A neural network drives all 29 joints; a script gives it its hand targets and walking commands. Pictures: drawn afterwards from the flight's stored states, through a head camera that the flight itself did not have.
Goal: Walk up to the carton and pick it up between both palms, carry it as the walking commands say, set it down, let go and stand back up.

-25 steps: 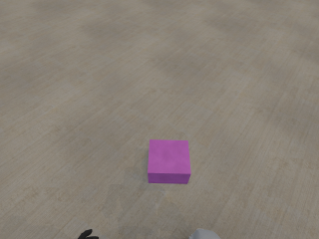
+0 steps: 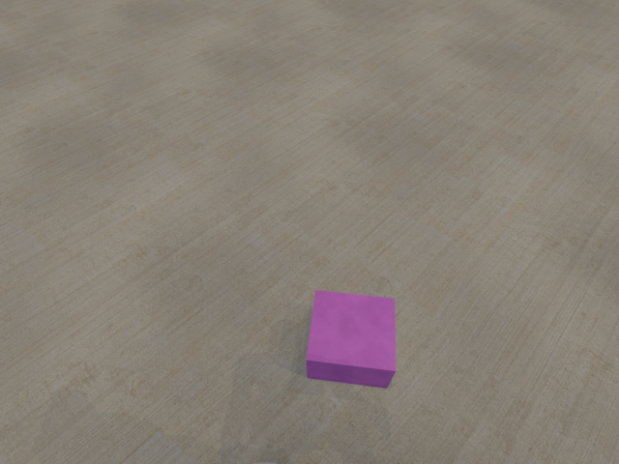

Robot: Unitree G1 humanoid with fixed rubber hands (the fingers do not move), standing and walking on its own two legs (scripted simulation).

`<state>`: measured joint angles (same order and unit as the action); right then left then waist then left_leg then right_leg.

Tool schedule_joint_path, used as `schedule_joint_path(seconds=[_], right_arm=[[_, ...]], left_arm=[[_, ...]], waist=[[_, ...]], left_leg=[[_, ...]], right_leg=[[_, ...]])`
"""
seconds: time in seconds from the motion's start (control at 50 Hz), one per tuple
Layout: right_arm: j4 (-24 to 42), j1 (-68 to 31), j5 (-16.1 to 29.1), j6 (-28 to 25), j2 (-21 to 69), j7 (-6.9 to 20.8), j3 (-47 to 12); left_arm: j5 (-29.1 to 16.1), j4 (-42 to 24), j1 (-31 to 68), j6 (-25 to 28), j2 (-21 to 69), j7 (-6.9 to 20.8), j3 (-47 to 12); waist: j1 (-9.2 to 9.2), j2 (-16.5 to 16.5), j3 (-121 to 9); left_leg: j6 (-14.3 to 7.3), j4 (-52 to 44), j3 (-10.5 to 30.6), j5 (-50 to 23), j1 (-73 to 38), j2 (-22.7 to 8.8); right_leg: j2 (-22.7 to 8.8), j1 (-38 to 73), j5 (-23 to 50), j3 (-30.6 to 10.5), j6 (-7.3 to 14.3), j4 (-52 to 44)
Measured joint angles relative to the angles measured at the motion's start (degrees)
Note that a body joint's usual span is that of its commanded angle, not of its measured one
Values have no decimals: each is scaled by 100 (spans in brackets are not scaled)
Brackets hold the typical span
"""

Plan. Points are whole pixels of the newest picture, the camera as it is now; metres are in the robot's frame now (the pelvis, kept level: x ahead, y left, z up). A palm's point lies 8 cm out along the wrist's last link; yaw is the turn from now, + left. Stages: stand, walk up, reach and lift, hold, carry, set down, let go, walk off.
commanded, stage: walk up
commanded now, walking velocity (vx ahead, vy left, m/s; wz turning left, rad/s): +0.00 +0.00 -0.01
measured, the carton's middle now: (350, 338) +0.55 -0.06 -0.69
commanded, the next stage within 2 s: none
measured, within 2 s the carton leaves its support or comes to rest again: neither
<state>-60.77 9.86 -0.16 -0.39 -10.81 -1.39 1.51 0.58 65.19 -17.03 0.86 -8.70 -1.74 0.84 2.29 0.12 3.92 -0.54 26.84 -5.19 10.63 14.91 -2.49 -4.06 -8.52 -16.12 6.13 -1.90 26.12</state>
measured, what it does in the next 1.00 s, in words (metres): walks ahead: right foot, then left foot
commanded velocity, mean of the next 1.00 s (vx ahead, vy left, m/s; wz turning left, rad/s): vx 0.15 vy -0.01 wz -0.01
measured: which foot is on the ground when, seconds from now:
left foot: down 0.00-0.50, up 0.52-0.90, down 0.92-1.00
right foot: down 0.00-0.20, up 0.22-0.48, down 0.50-1.00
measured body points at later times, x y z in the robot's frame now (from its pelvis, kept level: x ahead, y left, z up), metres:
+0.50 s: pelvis +0.03 -0.06 +0.00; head +0.04 -0.06 +0.45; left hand +0.07 +0.20 -0.14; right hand -0.03 -0.32 -0.15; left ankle +0.04 +0.11 -0.74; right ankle +0.04 -0.19 -0.74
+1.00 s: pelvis +0.14 -0.05 +0.00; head +0.18 -0.03 +0.44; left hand +0.05 +0.17 -0.16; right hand +0.23 -0.27 -0.15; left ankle +0.19 +0.06 -0.74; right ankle +0.05 -0.19 -0.73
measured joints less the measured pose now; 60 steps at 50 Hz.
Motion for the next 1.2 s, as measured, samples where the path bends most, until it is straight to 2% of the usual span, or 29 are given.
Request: schedule_joint_path(seconds=[0.08,0.2,0.22,0.26,0.28,0.32,0.36,0.44,0.48,0.5,0.54,0.56,0.62,0.68,0.78,0.88,0.92,0.96,0.98,1.02,1.08,1.1,1.2], right_arm=[[-131,45,18,11,176,1,-51],[-256,137,9,-6,224,-14,-1],[-230,181,-30,6,224,-24,26],[-214,351,-124,2,200,-77,122],[-232,464,-152,-9,165,-101,161],[-270,695,-175,-38,71,-115,206],[-279,903,-175,-57,-25,-95,240],[-233,1134,-162,-46,-198,6,317],[-172,1198,-147,-15,-241,68,339],[-120,1247,-142,-6,-226,93,333],[-32,1206,-166,69,-297,125,297],[7,1156,-185,116,-332,139,293],[106,929,-207,131,-396,231,322],[205,715,-217,143,-399,302,323],[348,391,-185,174,-291,326,284],[376,-121,-64,62,-93,184,108],[333,-212,-63,-41,-44,112,39],[220,-250,-88,-141,92,67,29],[196,-251,-61,-151,167,56,3],[161,-223,-27,-131,265,29,-46],[87,-176,-25,-49,293,-22,-25],[63,-148,-24,-21,278,-31,-2],[-94,27,-8,11,140,-45,50]], left_arm=[[-10,48,57,-96,-40,10,4],[36,153,116,-101,-103,7,55],[60,124,90,-130,-138,55,108],[133,84,66,-238,-268,179,223],[157,55,74,-263,-342,225,260],[178,-33,106,-226,-467,287,298],[173,-150,152,-201,-543,335,305],[106,-387,253,-161,-528,371,216],[78,-455,254,-68,-487,336,176],[79,-486,219,-1,-506,306,176],[123,-450,178,83,-349,232,195],[140,-434,100,87,-271,201,181],[115,-383,-181,147,-140,147,164],[91,-386,-441,263,-78,136,149],[92,-390,-798,369,-16,116,123],[55,-158,-875,262,75,49,53],[7,-34,-882,210,119,19,36],[-51,41,-767,136,74,-20,17],[-75,41,-681,91,43,-36,16],[-74,21,-532,9,3,-38,15],[-47,-24,-304,-67,-58,-12,17],[-41,-33,-226,-78,-79,-11,20],[-11,-26,58,-57,-111,-31,32]], waist=[[-45,-255,-48],[-165,-222,-124],[-184,-204,-157],[-206,-149,-246],[-218,-118,-285],[-272,-62,-320],[-332,-19,-315],[-435,77,-250],[-436,80,-240],[-411,-19,-270],[-293,115,-289],[-247,169,-333],[-142,234,-428],[-61,259,-476],[56,263,-424],[181,218,-147],[209,220,-105],[183,11,-46],[180,-128,2],[134,-297,38],[9,-380,32],[-46,-374,24],[-153,-171,-154]], left_leg=[[-90,-276,-89,-64,-227,99],[-105,-474,-125,-147,-338,128],[-100,-412,-131,-112,-286,101],[-64,-411,-127,-77,-237,-22],[-32,-474,-116,-101,-241,-94],[59,-646,-83,-201,-297,-226],[151,-781,-50,-274,-368,-335],[306,-779,5,-235,-433,-482],[359,-476,18,-25,-360,-500],[336,-109,-5,303,-221,-446],[273,1200,229,1124,295,-414],[266,1828,304,1197,553,-343],[305,2868,253,612,1101,-245],[370,3095,186,45,1435,-267],[465,2538,118,-161,1609,-302],[389,947,121,-55,1032,-126],[308,81,10,-510,541,-58],[-15,-25,-68,-273,397,28],[-79,21,-108,-164,364,83],[-107,-41,-164,-97,240,135],[-85,-183,-209,-120,69,165],[-87,-197,-201,-112,26,180],[-58,-363,-168,-93,-183,121]], right_leg=[[-20,190,128,-193,-28,-282],[-48,311,244,-206,-113,-531],[-26,146,-54,-218,-129,-177],[115,-435,-544,-279,-141,1185],[159,-718,-536,-263,-128,1773],[164,-1093,-342,-209,-119,2316],[127,-1231,-215,-191,-151,2170],[66,-998,-175,-130,-198,1025],[39,-654,-20,-3,-163,336],[-28,-461,-61,-40,-107,-41],[17,-532,299,-27,56,89],[6,-488,298,-21,112,77],[-87,-184,352,-31,151,-319],[-156,40,398,-22,141,-627],[-199,287,281,54,101,-810],[-90,461,29,91,19,-692],[-18,451,-201,71,-56,-421],[-84,318,-508,-35,-64,39],[-103,251,-622,-200,-27,208],[-70,126,-747,-415,3,370],[-12,-2,-426,-462,26,201],[-4,21,-165,-467,28,123],[69,379,-125,-425,-36,-351]])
